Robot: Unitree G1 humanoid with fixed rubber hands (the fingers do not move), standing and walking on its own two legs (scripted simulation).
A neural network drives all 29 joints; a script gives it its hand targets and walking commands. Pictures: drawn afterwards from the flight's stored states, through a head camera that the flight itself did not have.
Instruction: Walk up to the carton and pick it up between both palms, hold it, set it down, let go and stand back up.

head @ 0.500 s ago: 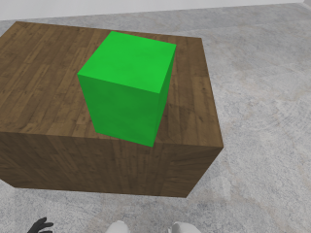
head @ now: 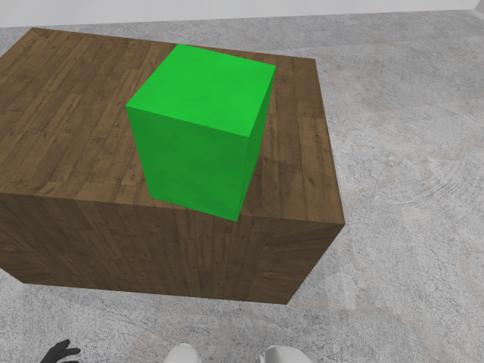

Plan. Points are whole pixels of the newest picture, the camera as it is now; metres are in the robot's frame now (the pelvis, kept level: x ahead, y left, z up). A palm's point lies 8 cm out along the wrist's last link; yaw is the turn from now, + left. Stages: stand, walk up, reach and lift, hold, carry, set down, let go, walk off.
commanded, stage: walk up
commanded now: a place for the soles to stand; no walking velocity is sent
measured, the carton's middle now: (208, 136) +0.54 +0.06 +0.03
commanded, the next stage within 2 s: none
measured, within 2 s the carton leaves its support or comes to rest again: neither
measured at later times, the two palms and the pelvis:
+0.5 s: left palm out of the picture +0.10 +0.30 -0.10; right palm out of the picture +0.06 -0.34 -0.08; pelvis +0.00 -0.01 +0.01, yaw +0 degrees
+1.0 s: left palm out of the picture +0.08 +0.27 -0.10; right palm out of the picture +0.05 -0.36 -0.08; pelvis -0.02 -0.04 +0.01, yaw +1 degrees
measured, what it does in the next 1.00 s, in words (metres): steps on the spot: left foot, then left foot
